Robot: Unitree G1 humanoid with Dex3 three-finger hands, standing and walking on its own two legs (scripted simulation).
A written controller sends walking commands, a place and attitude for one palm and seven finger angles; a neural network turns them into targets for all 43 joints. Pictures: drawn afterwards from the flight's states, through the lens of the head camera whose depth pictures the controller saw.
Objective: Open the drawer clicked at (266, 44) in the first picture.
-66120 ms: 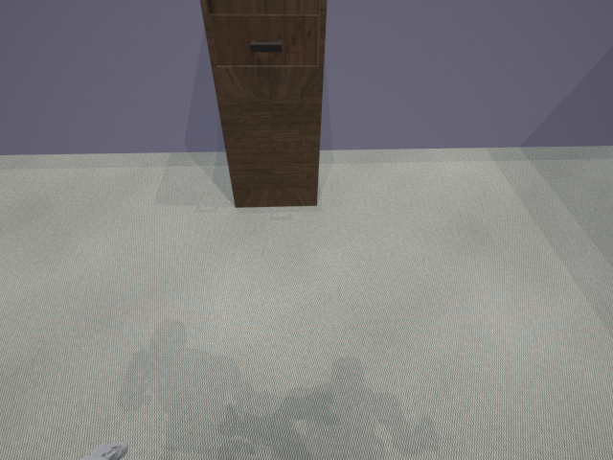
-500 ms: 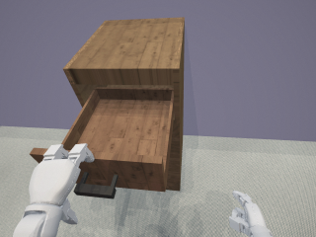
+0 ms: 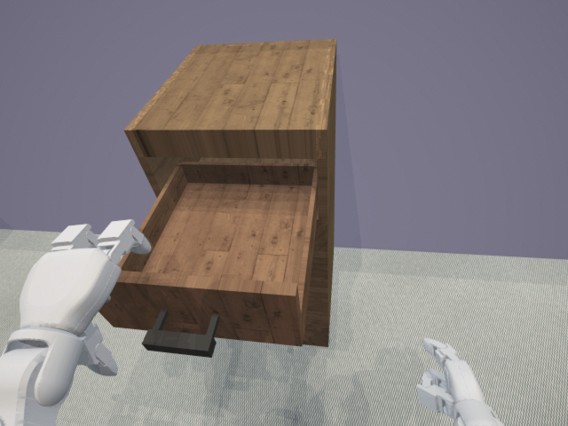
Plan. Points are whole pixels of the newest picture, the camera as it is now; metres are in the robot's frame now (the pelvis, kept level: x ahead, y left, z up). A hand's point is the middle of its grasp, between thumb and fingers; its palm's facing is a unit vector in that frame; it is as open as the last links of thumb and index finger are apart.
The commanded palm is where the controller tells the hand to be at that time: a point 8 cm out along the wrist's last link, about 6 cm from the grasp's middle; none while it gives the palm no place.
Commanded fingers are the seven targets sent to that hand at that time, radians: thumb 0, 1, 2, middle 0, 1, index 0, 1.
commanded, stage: lift the hand off the handle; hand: left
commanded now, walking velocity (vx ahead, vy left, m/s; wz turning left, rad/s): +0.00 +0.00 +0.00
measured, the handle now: (184, 330) +0.24 +0.21 -0.01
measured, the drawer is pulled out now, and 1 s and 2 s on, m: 0.30 0.30 0.30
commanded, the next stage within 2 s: draw the hand back to the body in 0.02 s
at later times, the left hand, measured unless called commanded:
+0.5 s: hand (109, 310) +0.19 +0.25 +0.12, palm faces +0.07 -0.10 -0.99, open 13.8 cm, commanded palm +0.16 +0.25 +0.19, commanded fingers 0.00 -0.50 0.30 -0.30 -1.20 -0.30 -1.20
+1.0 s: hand (126, 284) +0.21 +0.21 +0.17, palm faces +0.37 -0.84 -0.40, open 13.0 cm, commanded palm +0.16 +0.26 +0.18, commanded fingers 0.00 0.03 0.52 -0.26 -0.86 -0.26 -0.86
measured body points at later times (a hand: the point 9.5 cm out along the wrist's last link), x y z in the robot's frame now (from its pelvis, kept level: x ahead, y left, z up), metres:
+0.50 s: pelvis +0.00 +0.01 +0.00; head +0.00 -0.04 +0.45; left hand +0.18 +0.25 +0.18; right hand +0.24 -0.19 -0.09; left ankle +0.00 +0.13 -0.74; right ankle +0.00 -0.11 -0.74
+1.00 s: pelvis +0.02 -0.01 +0.00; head +0.01 -0.02 +0.45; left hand +0.18 +0.26 +0.19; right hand +0.22 -0.21 -0.08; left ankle +0.00 +0.13 -0.74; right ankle +0.00 -0.11 -0.74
